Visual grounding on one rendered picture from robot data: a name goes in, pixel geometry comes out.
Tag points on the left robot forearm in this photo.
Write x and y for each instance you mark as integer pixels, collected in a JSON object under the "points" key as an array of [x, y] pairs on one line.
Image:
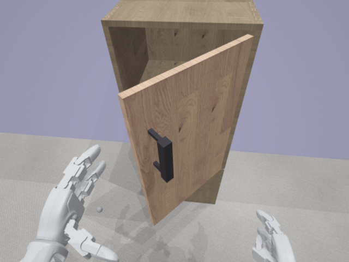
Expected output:
{"points": [[45, 251]]}

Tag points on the cupboard door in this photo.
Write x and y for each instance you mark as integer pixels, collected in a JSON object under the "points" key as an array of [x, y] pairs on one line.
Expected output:
{"points": [[193, 105]]}

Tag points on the handle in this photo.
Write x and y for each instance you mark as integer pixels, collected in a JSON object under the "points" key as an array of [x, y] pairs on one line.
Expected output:
{"points": [[165, 165]]}

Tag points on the left robot hand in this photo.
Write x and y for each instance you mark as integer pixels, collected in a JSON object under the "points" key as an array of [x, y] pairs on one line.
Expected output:
{"points": [[66, 200]]}

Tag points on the right robot hand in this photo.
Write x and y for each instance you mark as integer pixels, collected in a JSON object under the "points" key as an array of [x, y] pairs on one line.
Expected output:
{"points": [[279, 248]]}

